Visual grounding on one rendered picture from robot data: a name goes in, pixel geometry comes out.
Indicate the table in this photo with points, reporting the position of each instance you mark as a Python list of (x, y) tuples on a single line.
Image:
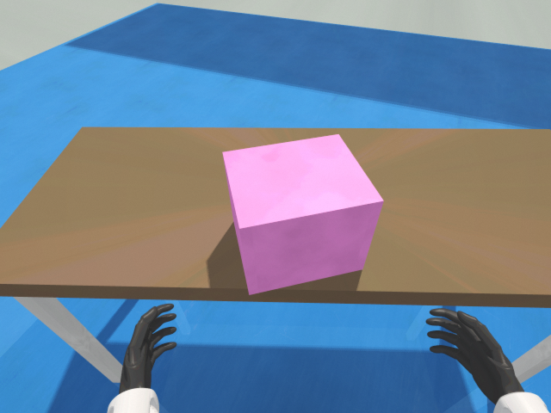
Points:
[(145, 213)]

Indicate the carton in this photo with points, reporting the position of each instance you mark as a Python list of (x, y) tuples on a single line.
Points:
[(303, 210)]

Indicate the robot left hand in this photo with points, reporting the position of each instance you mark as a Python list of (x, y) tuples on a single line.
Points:
[(141, 354)]

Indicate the robot right hand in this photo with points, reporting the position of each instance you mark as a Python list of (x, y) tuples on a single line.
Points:
[(477, 350)]

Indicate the left robot forearm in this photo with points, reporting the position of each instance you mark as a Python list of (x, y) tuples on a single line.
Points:
[(137, 400)]

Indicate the right robot forearm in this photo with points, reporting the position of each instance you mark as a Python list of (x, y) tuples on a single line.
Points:
[(520, 402)]

